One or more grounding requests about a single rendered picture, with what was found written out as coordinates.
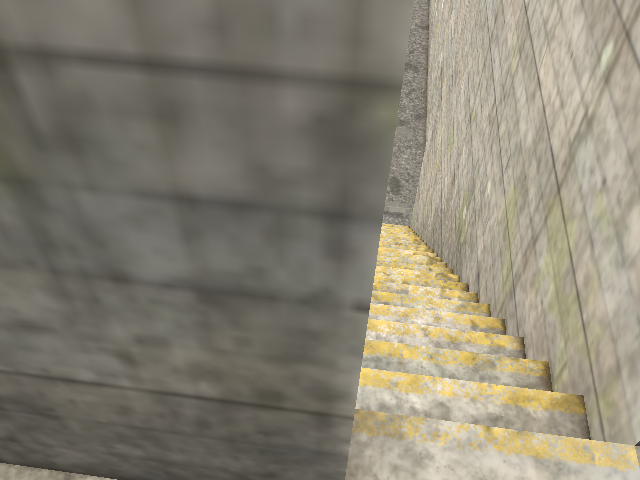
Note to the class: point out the stairs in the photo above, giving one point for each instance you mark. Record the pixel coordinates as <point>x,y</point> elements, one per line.
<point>433,351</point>

